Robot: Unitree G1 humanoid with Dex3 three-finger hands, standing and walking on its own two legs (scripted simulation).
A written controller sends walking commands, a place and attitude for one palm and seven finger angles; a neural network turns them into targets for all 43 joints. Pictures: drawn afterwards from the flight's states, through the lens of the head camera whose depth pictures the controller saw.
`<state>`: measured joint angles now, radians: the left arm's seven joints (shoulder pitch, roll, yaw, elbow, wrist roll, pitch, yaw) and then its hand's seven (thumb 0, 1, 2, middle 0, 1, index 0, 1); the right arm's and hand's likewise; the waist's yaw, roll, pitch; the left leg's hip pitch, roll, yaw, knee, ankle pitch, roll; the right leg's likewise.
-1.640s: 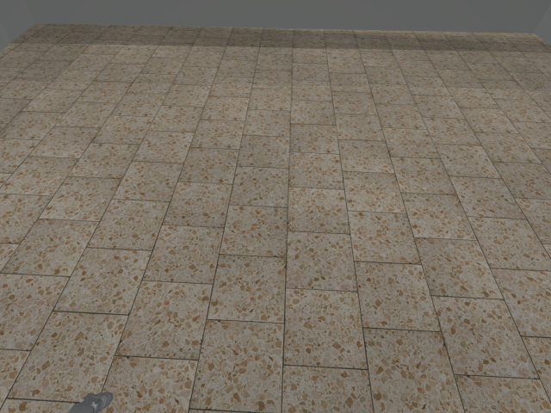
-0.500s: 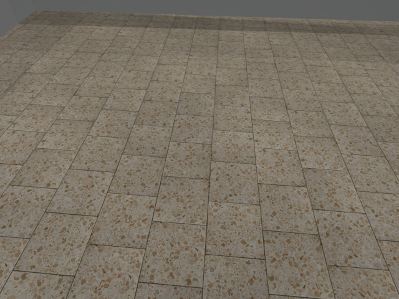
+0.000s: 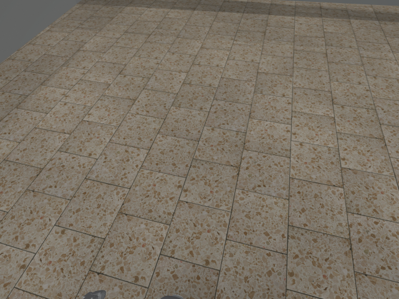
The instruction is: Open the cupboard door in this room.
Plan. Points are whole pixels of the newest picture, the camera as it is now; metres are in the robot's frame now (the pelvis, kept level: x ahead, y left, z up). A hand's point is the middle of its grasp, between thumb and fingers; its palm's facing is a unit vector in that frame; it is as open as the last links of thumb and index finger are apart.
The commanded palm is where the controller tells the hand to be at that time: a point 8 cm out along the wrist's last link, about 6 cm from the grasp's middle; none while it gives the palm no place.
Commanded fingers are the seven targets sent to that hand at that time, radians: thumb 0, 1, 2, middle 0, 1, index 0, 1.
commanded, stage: turn or walk to find it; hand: left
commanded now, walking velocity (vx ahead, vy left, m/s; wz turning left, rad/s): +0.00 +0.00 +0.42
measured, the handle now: out of the picture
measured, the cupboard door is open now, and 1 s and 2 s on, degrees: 0 0 0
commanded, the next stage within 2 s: stand and wait in 1.78 s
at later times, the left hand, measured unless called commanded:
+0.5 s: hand out of the picture -0.07 +0.24 -0.19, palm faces +0.28 -0.93 -0.23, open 7.3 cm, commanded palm none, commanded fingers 0.00 0.90 0.90 -0.20 -0.30 -0.20 -0.30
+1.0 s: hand out of the picture -0.01 +0.23 -0.14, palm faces +0.41 -0.87 -0.28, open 7.3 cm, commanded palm none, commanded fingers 0.00 0.90 0.90 -0.20 -0.30 -0.20 -0.30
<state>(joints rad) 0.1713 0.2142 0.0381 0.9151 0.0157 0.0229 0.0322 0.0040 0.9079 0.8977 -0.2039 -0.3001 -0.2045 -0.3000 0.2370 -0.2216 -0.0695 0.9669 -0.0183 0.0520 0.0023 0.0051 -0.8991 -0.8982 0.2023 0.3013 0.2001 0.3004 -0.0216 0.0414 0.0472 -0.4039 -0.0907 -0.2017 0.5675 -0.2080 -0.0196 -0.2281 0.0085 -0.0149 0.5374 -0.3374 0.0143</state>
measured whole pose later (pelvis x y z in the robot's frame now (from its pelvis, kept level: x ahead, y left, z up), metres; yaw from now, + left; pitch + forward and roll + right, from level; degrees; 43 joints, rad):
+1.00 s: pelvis -0.04 +0.01 +0.00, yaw +26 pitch -1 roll +1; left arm 0.16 0.18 0.03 0.89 0.02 0.01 0.03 0.00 0.91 0.90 -0.20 -0.30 -0.20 -0.30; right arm 0.27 -0.23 -0.08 0.98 -0.02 0.06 0.00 0.01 -0.90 -0.90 0.20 0.30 0.20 0.30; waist -0.04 0.05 0.05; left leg -0.39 -0.07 -0.08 0.85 -0.45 -0.01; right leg -0.25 -0.03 -0.09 0.55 -0.30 -0.02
